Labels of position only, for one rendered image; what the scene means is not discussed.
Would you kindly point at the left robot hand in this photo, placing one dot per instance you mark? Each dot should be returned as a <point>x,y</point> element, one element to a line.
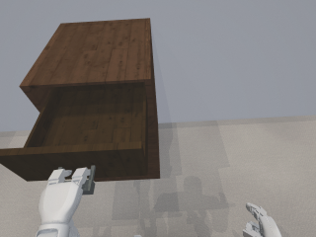
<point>59,200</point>

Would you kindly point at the handle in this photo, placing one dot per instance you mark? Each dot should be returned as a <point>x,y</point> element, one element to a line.
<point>89,186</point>

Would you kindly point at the robot left forearm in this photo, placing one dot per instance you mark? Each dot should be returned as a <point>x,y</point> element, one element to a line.
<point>53,229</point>

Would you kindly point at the cabinet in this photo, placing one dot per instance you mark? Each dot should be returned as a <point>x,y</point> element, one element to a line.
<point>99,53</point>

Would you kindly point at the right robot hand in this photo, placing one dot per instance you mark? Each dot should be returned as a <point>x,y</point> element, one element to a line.
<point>266,227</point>

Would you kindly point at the drawer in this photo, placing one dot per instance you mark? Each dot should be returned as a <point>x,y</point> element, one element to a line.
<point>103,125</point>

